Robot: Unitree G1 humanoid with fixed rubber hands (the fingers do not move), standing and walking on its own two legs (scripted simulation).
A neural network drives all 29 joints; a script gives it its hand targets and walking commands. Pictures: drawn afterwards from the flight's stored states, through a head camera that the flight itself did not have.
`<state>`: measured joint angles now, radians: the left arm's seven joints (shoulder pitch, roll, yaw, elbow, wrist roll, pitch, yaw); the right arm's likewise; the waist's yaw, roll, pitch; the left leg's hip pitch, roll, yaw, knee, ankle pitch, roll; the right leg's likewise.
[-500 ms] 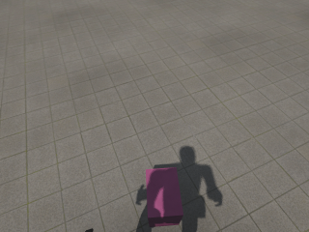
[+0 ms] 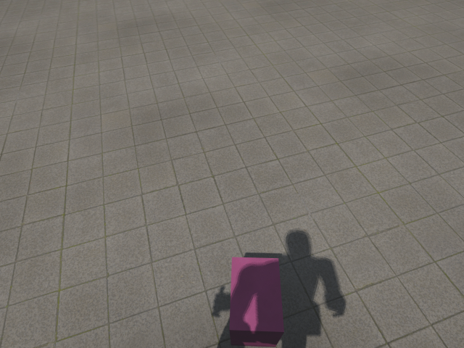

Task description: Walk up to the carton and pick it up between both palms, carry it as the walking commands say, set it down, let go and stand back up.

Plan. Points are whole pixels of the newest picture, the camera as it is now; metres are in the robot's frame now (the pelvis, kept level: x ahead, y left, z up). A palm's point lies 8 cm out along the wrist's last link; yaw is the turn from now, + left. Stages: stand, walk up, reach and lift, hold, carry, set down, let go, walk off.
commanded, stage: walk up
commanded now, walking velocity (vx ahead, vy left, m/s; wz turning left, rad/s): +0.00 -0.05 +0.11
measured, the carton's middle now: (254, 303) +0.37 -0.03 -0.62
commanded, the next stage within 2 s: stand in 0.86 s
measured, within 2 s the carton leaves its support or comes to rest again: neither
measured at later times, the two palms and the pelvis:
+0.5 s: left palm out of the picture +0.05 +0.22 -0.09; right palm out of the picture +0.06 -0.26 -0.13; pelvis -0.03 -0.03 +0.01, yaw +1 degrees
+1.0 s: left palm out of the picture +0.02 +0.23 -0.11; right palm out of the picture +0.05 -0.25 -0.10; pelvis -0.04 -0.01 +0.01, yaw +1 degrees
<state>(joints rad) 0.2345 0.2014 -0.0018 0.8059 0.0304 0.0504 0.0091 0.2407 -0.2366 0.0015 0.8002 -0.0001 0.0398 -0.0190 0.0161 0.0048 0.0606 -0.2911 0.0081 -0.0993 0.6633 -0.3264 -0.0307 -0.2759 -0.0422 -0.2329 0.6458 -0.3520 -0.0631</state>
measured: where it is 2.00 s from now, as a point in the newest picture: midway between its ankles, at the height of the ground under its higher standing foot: outside the picture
